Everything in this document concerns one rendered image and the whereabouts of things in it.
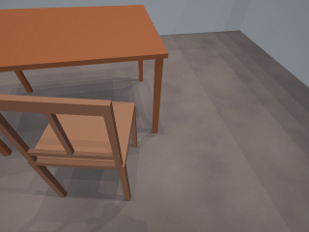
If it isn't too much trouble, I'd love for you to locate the table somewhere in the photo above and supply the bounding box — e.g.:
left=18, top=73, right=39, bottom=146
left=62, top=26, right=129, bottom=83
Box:
left=0, top=5, right=169, bottom=157

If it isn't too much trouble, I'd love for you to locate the chair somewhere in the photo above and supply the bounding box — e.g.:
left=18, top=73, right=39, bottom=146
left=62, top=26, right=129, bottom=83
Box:
left=0, top=94, right=138, bottom=201

